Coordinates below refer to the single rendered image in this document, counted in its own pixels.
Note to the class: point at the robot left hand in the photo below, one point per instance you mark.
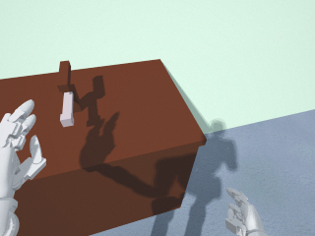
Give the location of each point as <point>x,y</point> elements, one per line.
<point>13,130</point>

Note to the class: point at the robot right hand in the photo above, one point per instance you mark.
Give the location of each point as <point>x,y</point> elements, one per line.
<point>247,217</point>

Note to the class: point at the tap lever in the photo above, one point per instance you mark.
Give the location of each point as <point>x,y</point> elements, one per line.
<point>66,118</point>

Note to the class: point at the counter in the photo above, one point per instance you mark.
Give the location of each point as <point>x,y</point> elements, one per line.
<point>128,156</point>

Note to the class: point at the left robot forearm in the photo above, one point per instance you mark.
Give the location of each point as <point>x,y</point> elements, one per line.
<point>9,222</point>

